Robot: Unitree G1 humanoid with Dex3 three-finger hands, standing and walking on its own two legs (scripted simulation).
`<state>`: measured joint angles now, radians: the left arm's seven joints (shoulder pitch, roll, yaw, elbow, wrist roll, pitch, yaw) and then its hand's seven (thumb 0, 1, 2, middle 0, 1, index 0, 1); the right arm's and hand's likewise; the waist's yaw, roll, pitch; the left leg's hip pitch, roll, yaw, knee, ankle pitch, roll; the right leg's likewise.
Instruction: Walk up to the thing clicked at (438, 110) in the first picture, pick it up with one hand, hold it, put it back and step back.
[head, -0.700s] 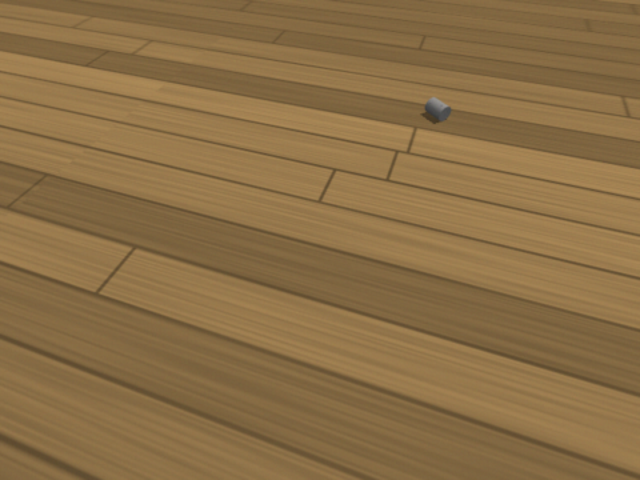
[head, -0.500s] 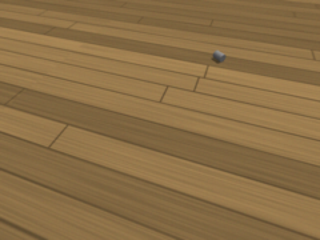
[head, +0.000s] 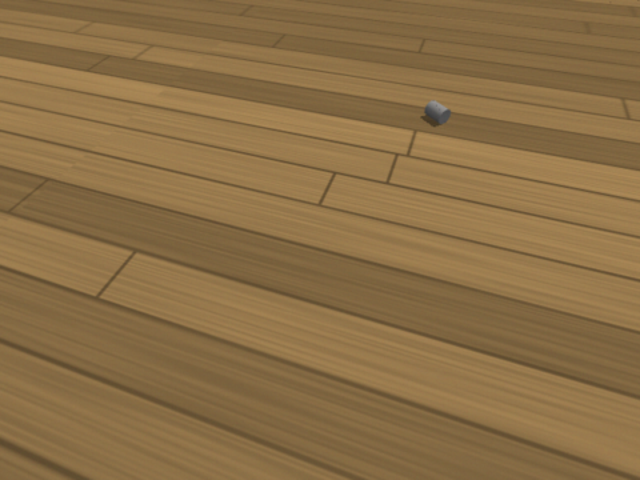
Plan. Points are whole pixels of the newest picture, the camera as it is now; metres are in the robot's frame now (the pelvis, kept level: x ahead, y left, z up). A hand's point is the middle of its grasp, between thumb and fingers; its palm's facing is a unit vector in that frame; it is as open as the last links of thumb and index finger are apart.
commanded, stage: stand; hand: left
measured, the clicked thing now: (437, 112) +2.06 -0.68 -0.74
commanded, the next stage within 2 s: walk up in 0.42 s
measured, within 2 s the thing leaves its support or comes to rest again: neither
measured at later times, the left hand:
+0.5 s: hand out of the picture +0.08 +0.25 -0.15, palm faces -0.09 -0.94 -0.33, open 7.4 cm
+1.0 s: hand (246, 378) +0.30 +0.13 -0.14, palm faces -0.35 -0.85 -0.39, open 7.4 cm
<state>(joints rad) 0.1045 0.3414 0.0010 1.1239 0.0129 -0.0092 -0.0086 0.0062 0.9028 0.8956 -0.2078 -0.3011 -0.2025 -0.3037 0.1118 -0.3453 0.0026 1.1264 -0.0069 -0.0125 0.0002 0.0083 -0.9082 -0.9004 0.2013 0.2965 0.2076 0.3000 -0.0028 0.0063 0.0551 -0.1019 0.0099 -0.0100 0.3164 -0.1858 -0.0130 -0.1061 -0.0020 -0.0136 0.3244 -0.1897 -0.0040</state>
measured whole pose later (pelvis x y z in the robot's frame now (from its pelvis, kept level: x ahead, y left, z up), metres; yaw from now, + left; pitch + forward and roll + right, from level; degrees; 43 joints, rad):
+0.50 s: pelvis +0.00 +0.00 +0.00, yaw -5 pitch -1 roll +1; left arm 0.18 0.36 0.05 1.06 0.04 0.01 -0.07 0.01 0.90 0.90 -0.21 -0.30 -0.20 -0.30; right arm 0.13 -0.36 -0.05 1.03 -0.03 -0.04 0.05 0.01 -0.91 -0.90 0.20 0.30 0.21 0.30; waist 0.02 0.00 0.02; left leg -0.13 0.02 0.08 0.40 -0.32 0.02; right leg -0.23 0.00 0.05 0.52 -0.31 -0.02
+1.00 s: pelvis +0.17 -0.11 -0.01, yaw -24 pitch -2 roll -1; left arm 0.33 0.38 0.04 0.94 0.00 -0.06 -0.06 0.01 0.90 0.90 -0.21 -0.30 -0.20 -0.30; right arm 0.14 -0.45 -0.05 0.86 -0.02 -0.04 0.13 0.01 -0.91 -0.90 0.20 0.30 0.21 0.30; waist 0.04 0.09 0.03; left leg -0.56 0.12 0.00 0.94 -0.24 -0.02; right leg -0.14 0.03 0.00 0.43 -0.26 -0.03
